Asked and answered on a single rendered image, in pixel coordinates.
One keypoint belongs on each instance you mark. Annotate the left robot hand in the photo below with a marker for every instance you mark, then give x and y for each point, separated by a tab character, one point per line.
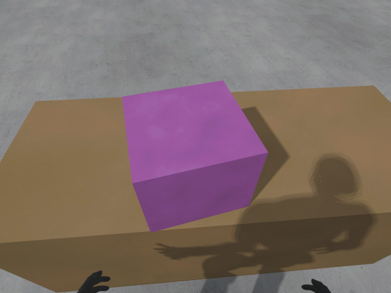
92	280

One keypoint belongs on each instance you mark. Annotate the carton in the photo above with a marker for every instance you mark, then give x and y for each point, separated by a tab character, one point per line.
193	153

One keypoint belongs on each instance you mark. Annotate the pedestal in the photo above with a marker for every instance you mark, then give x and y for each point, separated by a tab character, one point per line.
68	207

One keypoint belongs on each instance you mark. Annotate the right robot hand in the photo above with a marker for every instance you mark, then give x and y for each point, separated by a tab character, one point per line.
317	287

